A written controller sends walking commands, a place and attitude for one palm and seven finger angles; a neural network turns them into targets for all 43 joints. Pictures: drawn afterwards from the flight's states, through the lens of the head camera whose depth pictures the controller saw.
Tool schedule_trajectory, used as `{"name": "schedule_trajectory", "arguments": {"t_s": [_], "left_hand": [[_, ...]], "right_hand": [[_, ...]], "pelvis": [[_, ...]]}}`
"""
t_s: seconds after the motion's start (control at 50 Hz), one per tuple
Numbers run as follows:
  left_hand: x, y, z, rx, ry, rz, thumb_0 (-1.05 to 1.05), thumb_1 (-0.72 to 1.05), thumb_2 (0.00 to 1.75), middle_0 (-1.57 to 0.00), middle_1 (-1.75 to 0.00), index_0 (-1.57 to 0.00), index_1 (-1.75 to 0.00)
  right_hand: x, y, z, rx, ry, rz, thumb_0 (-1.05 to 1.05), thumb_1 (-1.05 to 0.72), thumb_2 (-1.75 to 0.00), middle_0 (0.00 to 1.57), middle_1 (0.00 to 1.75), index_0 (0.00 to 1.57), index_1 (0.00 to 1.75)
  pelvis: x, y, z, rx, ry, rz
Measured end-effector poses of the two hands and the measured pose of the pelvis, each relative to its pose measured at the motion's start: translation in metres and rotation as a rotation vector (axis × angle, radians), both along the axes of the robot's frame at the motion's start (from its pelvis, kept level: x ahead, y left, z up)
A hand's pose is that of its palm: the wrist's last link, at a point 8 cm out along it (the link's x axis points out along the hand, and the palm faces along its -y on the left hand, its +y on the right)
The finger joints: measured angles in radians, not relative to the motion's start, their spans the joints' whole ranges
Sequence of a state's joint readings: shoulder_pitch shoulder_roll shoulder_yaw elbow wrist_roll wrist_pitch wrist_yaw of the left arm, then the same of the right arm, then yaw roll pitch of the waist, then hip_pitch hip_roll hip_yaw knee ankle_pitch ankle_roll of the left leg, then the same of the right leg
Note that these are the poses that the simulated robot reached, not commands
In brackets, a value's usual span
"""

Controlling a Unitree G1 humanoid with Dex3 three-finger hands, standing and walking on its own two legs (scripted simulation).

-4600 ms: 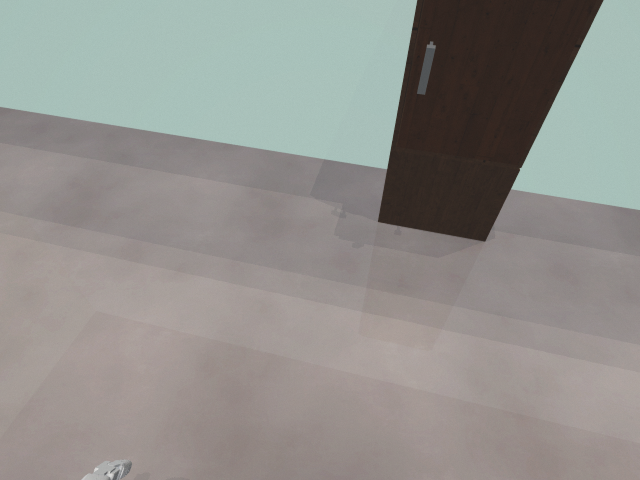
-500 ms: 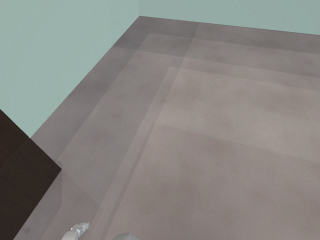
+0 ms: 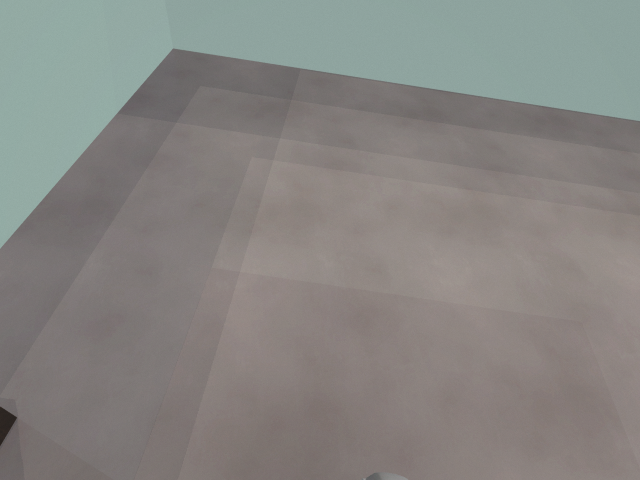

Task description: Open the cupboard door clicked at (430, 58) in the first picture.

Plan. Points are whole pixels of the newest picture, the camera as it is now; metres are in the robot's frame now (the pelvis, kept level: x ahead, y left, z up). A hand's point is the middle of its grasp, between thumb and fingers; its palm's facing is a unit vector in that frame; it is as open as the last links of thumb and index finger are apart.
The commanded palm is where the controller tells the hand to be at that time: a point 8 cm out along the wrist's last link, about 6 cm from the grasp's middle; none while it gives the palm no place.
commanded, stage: walk to a spot facing it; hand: left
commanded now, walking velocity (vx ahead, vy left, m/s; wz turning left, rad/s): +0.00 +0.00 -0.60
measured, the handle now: out of the picture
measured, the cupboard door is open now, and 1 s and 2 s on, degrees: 0 0 0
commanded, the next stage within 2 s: turn to face it in 0.12 s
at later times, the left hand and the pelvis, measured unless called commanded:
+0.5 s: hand (263, 400) +0.26 +0.10 -0.16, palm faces -0.17 -0.97 -0.18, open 7.4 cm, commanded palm none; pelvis +0.10 -0.04 -0.02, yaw -6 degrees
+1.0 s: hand out of the picture +0.12 +0.25 -0.18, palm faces +0.21 -0.94 -0.25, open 7.4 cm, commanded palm none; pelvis +0.10 +0.02 +0.00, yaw +10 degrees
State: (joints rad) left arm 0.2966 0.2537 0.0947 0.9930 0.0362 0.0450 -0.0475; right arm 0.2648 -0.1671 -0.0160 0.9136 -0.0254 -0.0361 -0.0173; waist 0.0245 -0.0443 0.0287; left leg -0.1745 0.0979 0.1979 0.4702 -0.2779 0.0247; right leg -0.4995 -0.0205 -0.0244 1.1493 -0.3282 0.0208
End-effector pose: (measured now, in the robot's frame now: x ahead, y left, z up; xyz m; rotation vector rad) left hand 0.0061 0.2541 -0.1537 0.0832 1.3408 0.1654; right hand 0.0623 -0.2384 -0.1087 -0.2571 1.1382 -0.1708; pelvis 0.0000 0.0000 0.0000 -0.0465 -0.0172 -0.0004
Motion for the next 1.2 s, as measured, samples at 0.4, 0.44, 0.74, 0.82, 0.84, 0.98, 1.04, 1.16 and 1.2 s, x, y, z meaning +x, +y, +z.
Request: {"name": "schedule_trajectory", "arguments": {"t_s": [0.4, 0.44, 0.74, 0.82, 0.84, 0.98, 1.04, 1.16, 1.2], "left_hand": [[0.259, -0.095, 0.009, 0.036, -0.293, -0.359, 0.0, 0.91, 0.89, -0.19, -0.29, -0.19, -0.3], [0.262, -0.103, 0.014, 0.027, -0.312, -0.341, 0.0, 0.91, 0.89, -0.19, -0.29, -0.19, -0.3], [0.183, -0.023, -0.028, -0.001, -0.185, -0.038, 0.0, 0.91, 0.89, -0.2, -0.3, -0.2, -0.3], [0.148, 0.01, -0.021, 0.037, -0.093, 0.022, 0.01, 0.91, 0.89, -0.2, -0.29, -0.2, -0.3], [0.141, 0.017, -0.017, 0.045, -0.08, 0.036, 0.01, 0.91, 0.89, -0.19, -0.29, -0.19, -0.3], [0.098, 0.044, 0.006, 0.101, -0.033, 0.127, 0.01, 0.91, 0.89, -0.19, -0.29, -0.19, -0.3], [0.088, 0.045, 0.009, 0.115, -0.035, 0.161, 0.01, 0.91, 0.9, -0.19, -0.29, -0.19, -0.3], [0.085, 0.031, 0.015, 0.122, -0.083, 0.212, 0.01, 0.91, 0.89, -0.19, -0.29, -0.19, -0.3], [0.086, 0.023, 0.017, 0.123, -0.104, 0.225, 0.01, 0.91, 0.89, -0.19, -0.29, -0.19, -0.3]], "right_hand": [[-0.089, 0.0, -0.059, 0.16, 0.388, -0.393, 0.01, -0.9, -0.89, 0.2, 0.3, 0.2, 0.3], [-0.072, -0.004, -0.059, 0.162, 0.369, -0.371, 0.01, -0.9, -0.89, 0.2, 0.3, 0.2, 0.3], [0.084, -0.006, -0.037, 0.012, 0.093, -0.064, 0.01, -0.91, -0.89, 0.2, 0.3, 0.2, 0.3], [0.096, 0.002, -0.023, -0.019, 0.093, -0.013, 0.01, -0.91, -0.89, 0.2, 0.3, 0.2, 0.3], [0.098, 0.005, -0.02, -0.023, 0.099, 0.0, 0.01, -0.91, -0.89, 0.2, 0.3, 0.2, 0.3], [0.117, 0.019, -0.008, -0.013, 0.102, 0.079, 0.01, -0.9, -0.89, 0.2, 0.3, 0.2, 0.3], [0.125, 0.021, -0.007, -0.004, 0.096, 0.112, 0.01, -0.9, -0.89, 0.2, 0.3, 0.21, 0.3], [0.139, 0.016, -0.012, 0.012, 0.097, 0.18, 0.01, -0.9, -0.89, 0.2, 0.3, 0.21, 0.3], [0.144, 0.011, -0.015, 0.016, 0.1, 0.201, 0.01, -0.9, -0.89, 0.2, 0.3, 0.21, 0.3]], "pelvis": [[0.087, -0.036, -0.026, 0.029, -0.008, -0.154], [0.092, -0.037, -0.023, 0.029, -0.018, -0.136], [0.098, 0.003, -0.033, -0.005, -0.006, 0.046], [0.095, 0.013, -0.022, -0.012, 0.015, 0.077], [0.095, 0.015, -0.018, -0.013, 0.02, 0.087], [0.095, 0.021, -0.002, -0.017, 0.042, 0.155], [0.095, 0.019, -0.001, -0.015, 0.042, 0.191], [0.09, 0.007, -0.001, -0.01, 0.044, 0.271], [0.088, 0.001, -0.002, -0.008, 0.047, 0.298]]}}
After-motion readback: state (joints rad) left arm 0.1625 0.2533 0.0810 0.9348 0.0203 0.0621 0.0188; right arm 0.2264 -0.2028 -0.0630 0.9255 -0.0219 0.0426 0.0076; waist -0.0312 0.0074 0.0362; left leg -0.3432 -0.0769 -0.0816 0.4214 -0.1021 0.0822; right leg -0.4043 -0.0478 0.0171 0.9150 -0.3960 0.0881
